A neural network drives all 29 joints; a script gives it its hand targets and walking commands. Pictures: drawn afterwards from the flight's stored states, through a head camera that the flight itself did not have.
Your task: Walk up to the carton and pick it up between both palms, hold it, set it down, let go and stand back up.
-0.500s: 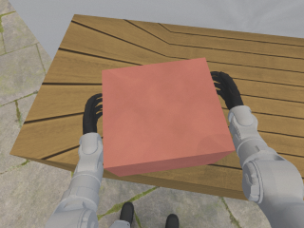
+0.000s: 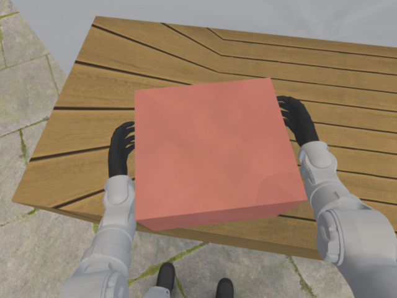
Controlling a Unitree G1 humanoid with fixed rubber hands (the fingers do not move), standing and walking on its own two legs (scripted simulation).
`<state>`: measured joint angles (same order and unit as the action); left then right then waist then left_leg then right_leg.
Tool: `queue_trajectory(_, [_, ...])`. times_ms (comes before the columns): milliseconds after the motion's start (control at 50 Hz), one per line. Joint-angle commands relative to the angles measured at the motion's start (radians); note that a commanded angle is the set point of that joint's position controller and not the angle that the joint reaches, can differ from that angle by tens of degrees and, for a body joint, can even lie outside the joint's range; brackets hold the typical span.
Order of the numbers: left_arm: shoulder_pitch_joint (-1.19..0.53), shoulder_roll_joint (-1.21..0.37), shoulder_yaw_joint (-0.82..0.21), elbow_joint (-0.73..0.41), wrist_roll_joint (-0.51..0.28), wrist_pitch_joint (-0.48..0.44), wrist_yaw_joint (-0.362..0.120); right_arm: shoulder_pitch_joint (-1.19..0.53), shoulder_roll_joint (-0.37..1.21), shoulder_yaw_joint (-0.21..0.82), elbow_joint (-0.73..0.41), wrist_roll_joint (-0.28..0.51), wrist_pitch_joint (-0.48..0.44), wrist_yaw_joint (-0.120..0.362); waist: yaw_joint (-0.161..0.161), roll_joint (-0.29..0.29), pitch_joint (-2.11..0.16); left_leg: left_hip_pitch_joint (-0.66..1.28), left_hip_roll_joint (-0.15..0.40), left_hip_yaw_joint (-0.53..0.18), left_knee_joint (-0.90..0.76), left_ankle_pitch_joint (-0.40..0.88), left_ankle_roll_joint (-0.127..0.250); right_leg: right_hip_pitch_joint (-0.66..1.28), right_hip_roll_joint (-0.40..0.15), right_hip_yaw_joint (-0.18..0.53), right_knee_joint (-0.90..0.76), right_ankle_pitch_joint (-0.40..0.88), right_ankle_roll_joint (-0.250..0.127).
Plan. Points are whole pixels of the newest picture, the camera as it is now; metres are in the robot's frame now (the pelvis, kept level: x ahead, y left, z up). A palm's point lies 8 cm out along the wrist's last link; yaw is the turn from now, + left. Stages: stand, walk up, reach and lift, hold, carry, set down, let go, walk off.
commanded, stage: set down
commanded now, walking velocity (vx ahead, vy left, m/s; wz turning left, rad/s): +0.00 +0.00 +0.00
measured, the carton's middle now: (209, 157) +0.40 +0.02 -0.06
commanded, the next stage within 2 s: none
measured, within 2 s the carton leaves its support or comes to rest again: neither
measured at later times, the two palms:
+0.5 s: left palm (120, 167) +0.35 +0.20 -0.04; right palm (303, 134) +0.45 -0.17 -0.01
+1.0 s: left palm (120, 167) +0.35 +0.20 -0.04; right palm (302, 137) +0.45 -0.17 -0.02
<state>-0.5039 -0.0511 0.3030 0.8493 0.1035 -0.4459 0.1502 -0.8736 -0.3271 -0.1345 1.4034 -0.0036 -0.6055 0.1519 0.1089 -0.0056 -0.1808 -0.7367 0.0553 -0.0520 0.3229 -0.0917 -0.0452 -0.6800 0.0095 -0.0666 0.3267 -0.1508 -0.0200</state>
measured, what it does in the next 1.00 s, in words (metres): stands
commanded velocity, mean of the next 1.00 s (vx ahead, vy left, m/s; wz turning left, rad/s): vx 0.00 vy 0.00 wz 0.00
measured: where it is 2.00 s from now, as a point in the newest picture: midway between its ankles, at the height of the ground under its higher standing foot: outside the picture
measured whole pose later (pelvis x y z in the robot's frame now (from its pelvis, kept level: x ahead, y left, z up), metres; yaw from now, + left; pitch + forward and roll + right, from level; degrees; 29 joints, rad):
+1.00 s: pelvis +0.00 +0.00 +0.00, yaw +0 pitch +29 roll -1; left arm -0.51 -0.07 0.35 0.88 0.10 -0.50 0.13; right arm -0.88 -0.33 -0.16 1.43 -0.04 -0.59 0.16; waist 0.11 -0.01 -0.18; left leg -0.78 0.06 -0.05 0.40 -0.13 -0.05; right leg -0.72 0.01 -0.07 0.38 -0.18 -0.02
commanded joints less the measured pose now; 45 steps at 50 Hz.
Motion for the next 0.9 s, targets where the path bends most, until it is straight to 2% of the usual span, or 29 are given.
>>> queue_trajectory(0, [-0.348,-0.374,-0.203,0.114,0.065,-0.013,-0.13,-0.34,0.319,0.053,0.058,-0.152,0.013,0.103,0.033,-0.083,-0.583,0.333,-0.023,0.155,0.109,0.32,0.013,0.184,0.032,0.002,0.05,0.379,0.041])
queue_trajectory(180, [-0.344,-0.385,-0.187,0.129,0.083,-0.023,-0.133,-0.318,0.351,0.038,0.071,-0.165,0.014,0.102,0.02,-0.08,-0.539,0.323,-0.025,0.156,0.11,0.289,0.018,0.166,0.034,0.003,0.048,0.329,0.038])
queue_trajectory(620, [-0.316,-0.384,-0.141,0.156,0.128,-0.04,-0.131,-0.276,0.387,0.009,0.107,-0.185,0.016,0.103,0.017,-0.074,-0.463,0.272,-0.026,0.159,0.122,0.225,0.028,0.146,0.035,0.01,0.062,0.241,0.028])
queue_trajectory(660, [-0.317,-0.398,-0.133,0.155,0.135,-0.043,-0.132,-0.283,0.412,0.007,0.105,-0.19,0.015,0.103,0.025,-0.077,-0.456,0.263,-0.027,0.157,0.122,0.228,0.03,0.149,0.033,0.012,0.067,0.248,0.032])
queue_trajectory(820, [-0.296,-0.321,-0.101,0.153,0.136,-0.045,-0.114,-0.267,0.338,0.0,0.119,-0.164,0.019,0.086,0.028,-0.074,-0.431,0.245,-0.026,0.156,0.137,0.228,0.03,0.145,0.032,0.018,0.082,0.239,0.032])
queue_trajectory(880, [-0.272,-0.221,-0.077,0.148,0.125,-0.046,-0.092,-0.263,0.233,0.009,0.116,-0.122,0.02,0.064,0.036,-0.07,-0.445,0.239,-0.027,0.156,0.146,0.25,0.03,0.156,0.03,0.025,0.091,0.275,0.036])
